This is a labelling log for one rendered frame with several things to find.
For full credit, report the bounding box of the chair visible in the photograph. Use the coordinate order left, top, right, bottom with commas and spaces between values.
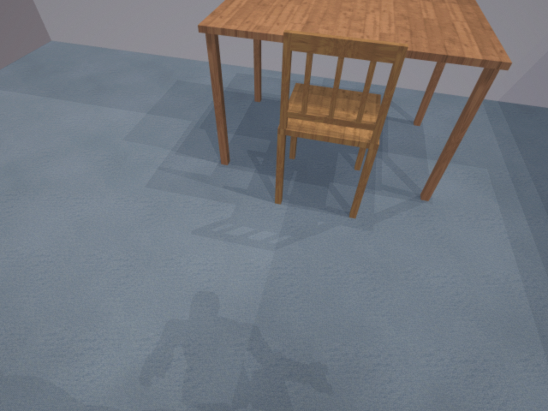
275, 30, 408, 218

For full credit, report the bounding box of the table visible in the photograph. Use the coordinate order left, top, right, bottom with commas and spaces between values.
198, 0, 512, 201

